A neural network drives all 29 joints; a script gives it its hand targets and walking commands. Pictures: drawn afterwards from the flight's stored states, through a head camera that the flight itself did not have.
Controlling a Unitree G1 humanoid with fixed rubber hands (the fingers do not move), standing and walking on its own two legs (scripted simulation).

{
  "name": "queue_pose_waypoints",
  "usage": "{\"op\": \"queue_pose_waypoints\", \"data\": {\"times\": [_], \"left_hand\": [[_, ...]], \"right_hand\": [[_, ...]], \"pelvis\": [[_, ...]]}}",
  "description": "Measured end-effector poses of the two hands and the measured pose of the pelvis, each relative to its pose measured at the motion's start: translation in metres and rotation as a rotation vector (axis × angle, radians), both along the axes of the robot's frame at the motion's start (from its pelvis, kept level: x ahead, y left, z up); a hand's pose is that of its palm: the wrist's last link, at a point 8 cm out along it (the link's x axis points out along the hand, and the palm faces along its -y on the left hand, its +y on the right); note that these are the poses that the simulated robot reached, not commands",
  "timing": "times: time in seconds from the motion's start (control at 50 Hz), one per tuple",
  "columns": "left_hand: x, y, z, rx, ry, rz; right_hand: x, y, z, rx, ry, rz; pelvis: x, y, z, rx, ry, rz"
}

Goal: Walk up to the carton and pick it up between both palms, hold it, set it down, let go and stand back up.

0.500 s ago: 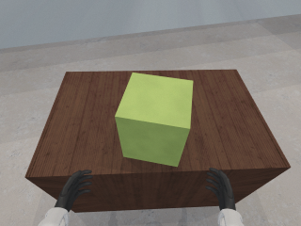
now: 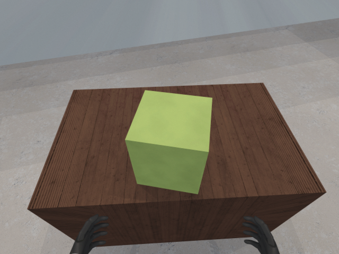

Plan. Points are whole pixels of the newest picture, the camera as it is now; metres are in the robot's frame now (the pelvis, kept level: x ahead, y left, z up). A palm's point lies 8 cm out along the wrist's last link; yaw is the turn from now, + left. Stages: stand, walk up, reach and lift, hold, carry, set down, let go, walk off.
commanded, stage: set down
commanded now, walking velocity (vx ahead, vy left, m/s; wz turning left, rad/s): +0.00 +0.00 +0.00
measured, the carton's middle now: (172, 143) +0.45 +0.01 -0.06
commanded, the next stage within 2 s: let go in 0.38 s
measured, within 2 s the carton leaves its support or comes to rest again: neither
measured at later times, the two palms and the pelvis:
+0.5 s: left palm out of the picture +0.15 +0.22 -0.09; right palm out of the picture +0.14 -0.24 -0.09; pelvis +0.00 -0.01 +0.00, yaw +0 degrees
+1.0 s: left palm out of the picture +0.14 +0.24 -0.08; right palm out of the picture +0.12 -0.27 -0.10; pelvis +0.00 -0.01 +0.00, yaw +0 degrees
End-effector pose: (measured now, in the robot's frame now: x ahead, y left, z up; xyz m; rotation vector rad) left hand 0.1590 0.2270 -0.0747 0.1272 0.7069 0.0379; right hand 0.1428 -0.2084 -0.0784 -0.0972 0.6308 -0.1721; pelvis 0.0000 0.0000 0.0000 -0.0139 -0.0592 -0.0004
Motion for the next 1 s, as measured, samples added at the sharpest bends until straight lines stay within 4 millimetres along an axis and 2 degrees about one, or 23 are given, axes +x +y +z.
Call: {"op": "queue_pose_waypoints", "data": {"times": [0.14, 0.5, 0.82, 0.9, 1.0], "left_hand": [[-0.008, -0.002, -0.006, 0.021, 0.059, 0.013], [-0.011, -0.011, -0.012, 0.061, 0.172, 0.046], [-0.007, -0.017, -0.009, 0.058, 0.164, 0.029], [-0.007, -0.013, -0.010, 0.077, 0.156, 0.014], [-0.023, 0.015, -0.010, 0.155, 0.135, 0.036]], "right_hand": [[-0.004, -0.007, -0.002, -0.010, 0.037, 0.014], [-0.001, -0.029, -0.010, -0.045, 0.134, 0.086], [-0.006, -0.036, -0.009, -0.045, 0.138, 0.068], [-0.010, -0.036, -0.011, -0.062, 0.167, 0.079], [-0.026, -0.061, -0.020, -0.121, 0.290, 0.052]], "pelvis": [[-0.003, -0.001, 0.001, 0.002, 0.002, -0.003], [0.001, -0.011, 0.001, 0.007, 0.000, -0.005], [0.001, -0.015, 0.001, 0.010, 0.016, -0.008], [0.000, -0.013, 0.000, 0.010, 0.025, -0.009], [-0.003, -0.010, -0.004, 0.011, 0.028, -0.001]]}}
